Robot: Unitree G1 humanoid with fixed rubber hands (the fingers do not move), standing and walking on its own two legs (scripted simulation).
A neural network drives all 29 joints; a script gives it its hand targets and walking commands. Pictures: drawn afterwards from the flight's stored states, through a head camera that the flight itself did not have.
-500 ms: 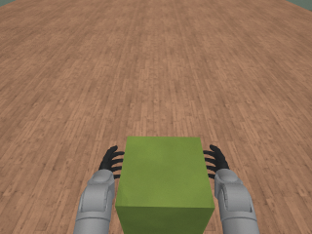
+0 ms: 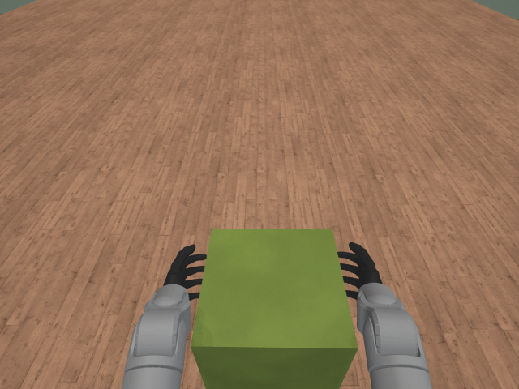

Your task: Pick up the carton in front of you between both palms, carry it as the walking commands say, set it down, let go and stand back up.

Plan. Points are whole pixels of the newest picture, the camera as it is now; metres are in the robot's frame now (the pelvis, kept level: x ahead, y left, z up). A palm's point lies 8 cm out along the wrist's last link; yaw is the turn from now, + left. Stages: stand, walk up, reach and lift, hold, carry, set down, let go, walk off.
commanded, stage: carry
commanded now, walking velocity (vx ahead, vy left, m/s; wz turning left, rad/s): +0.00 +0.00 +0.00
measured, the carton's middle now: (271, 319) +0.28 +0.00 -0.06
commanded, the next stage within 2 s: hold in 0.04 s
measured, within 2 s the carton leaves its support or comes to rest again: neither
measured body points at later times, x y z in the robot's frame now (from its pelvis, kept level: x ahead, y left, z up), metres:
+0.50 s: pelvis -0.04 -0.03 +0.00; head -0.05 -0.04 +0.45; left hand +0.25 +0.17 +0.02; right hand +0.31 -0.13 +0.04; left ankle -0.05 +0.08 -0.73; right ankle +0.05 -0.15 -0.73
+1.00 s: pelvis -0.08 -0.06 -0.10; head +0.14 -0.02 +0.29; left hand +0.32 +0.18 -0.19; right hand +0.35 -0.12 -0.17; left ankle -0.05 +0.08 -0.73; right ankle +0.05 -0.15 -0.73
